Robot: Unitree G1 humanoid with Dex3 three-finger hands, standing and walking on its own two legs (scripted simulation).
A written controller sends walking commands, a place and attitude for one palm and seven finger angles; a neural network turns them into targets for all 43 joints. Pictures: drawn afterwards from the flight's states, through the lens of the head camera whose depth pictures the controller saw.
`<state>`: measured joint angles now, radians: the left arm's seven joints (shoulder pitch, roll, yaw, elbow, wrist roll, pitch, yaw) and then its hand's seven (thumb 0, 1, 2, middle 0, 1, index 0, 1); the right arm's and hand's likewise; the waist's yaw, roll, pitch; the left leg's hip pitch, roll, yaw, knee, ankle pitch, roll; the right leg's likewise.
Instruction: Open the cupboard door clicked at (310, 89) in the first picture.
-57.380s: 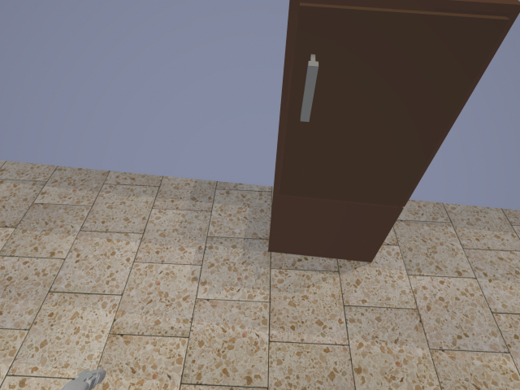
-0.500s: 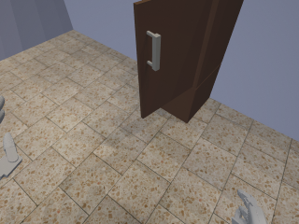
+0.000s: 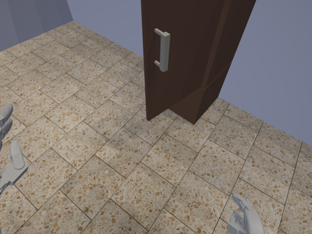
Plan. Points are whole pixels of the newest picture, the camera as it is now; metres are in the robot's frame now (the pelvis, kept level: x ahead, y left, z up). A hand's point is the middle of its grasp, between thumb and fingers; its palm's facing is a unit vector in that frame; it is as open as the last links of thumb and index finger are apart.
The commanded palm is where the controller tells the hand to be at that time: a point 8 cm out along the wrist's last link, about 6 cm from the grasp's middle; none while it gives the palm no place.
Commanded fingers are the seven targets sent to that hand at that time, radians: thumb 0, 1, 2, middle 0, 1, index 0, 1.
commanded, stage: stop stepping back and stand still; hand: left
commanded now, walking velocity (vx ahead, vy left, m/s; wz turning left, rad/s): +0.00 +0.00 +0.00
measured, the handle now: (160, 50) +0.69 +0.03 +0.08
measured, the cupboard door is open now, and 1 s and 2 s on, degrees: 79 79 79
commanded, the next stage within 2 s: let the arm hang, fingers relaxed in 0.56 s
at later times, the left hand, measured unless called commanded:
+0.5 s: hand out of the picture +0.16 +0.27 +0.15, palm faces +0.40 -0.80 -0.45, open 7.5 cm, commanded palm +0.10 +0.31 +0.18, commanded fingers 0.00 0.90 0.90 -0.20 -0.30 -0.20 -0.30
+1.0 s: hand out of the picture -0.01 +0.18 -0.18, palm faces +0.01 -0.99 -0.16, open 7.2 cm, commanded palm none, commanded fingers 0.00 0.90 0.90 -0.20 -0.30 -0.20 -0.30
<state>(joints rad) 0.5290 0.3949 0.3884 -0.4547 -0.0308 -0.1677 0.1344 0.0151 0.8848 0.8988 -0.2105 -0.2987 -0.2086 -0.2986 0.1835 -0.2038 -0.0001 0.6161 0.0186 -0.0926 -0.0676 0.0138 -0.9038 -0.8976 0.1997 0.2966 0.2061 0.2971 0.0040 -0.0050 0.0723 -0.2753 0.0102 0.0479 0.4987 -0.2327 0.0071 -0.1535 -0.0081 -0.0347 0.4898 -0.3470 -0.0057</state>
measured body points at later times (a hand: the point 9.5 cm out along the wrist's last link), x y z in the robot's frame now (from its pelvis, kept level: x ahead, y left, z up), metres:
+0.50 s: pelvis -0.04 +0.01 +0.00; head -0.02 +0.02 +0.45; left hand +0.13 +0.31 +0.17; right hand +0.13 -0.22 -0.08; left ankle +0.02 +0.12 -0.74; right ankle -0.06 -0.11 -0.74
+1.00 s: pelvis -0.05 +0.01 +0.00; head -0.01 +0.03 +0.44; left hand -0.01 +0.24 -0.16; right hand +0.02 -0.25 -0.14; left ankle +0.02 +0.12 -0.74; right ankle -0.06 -0.11 -0.74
